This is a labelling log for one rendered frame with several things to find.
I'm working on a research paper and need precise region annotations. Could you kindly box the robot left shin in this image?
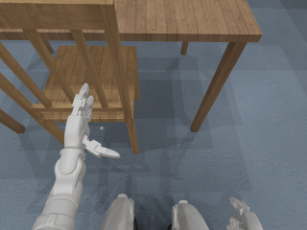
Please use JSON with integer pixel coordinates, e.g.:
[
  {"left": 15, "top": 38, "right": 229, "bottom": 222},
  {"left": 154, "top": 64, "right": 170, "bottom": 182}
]
[{"left": 117, "top": 194, "right": 133, "bottom": 230}]

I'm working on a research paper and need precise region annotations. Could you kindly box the robot left forearm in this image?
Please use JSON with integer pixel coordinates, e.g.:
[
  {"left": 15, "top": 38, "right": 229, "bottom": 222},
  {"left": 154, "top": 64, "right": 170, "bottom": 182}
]
[{"left": 32, "top": 147, "right": 86, "bottom": 230}]

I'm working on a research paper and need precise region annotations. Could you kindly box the robot left thigh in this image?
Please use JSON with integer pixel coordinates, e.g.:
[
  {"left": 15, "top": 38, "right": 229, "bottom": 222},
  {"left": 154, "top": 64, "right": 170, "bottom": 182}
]
[{"left": 99, "top": 197, "right": 134, "bottom": 230}]

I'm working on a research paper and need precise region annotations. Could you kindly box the chair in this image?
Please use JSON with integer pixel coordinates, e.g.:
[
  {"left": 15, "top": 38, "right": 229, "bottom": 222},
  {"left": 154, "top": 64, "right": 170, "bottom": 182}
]
[{"left": 0, "top": 0, "right": 140, "bottom": 154}]

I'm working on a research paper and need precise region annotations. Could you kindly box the robot left hand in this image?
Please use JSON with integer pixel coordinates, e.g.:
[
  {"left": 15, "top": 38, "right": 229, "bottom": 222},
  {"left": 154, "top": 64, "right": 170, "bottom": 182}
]
[{"left": 64, "top": 83, "right": 120, "bottom": 159}]

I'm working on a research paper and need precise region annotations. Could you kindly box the table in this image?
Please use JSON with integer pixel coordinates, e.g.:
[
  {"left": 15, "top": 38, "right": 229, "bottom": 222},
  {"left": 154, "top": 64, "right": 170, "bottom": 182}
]
[{"left": 0, "top": 0, "right": 263, "bottom": 134}]

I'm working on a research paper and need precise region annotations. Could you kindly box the robot right hand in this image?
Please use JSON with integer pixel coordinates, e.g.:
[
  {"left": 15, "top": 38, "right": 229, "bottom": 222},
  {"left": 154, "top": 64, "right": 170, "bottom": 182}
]
[{"left": 226, "top": 197, "right": 263, "bottom": 230}]

